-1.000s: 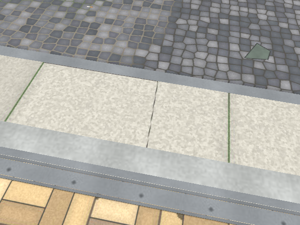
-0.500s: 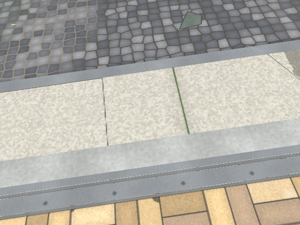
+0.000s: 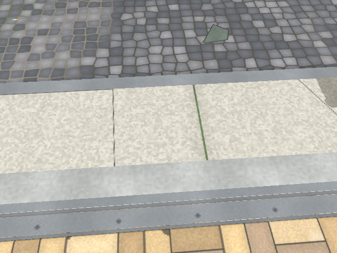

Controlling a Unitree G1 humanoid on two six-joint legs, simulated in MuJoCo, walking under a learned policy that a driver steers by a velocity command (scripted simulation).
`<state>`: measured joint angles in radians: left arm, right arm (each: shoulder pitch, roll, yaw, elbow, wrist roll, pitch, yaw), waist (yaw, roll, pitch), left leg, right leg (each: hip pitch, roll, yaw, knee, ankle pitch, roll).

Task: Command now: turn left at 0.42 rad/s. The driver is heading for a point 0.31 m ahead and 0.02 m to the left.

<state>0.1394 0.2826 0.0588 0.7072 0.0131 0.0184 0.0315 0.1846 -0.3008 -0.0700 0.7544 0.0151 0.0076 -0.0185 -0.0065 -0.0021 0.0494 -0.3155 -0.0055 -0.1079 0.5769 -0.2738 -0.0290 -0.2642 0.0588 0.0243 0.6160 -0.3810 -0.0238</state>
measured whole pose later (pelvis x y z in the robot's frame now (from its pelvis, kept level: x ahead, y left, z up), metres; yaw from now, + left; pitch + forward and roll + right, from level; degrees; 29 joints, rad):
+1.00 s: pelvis +0.10 +0.01 +0.00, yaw -1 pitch +2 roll +2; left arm 0.14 0.28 0.06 0.67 -0.02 0.00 -0.04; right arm 0.31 -0.32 -0.10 0.83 0.03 -0.05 0.00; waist -0.06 -0.01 0.03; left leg 0.03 0.09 0.27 0.35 -0.37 -0.07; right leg -0.48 -0.09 -0.04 0.63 -0.22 -0.04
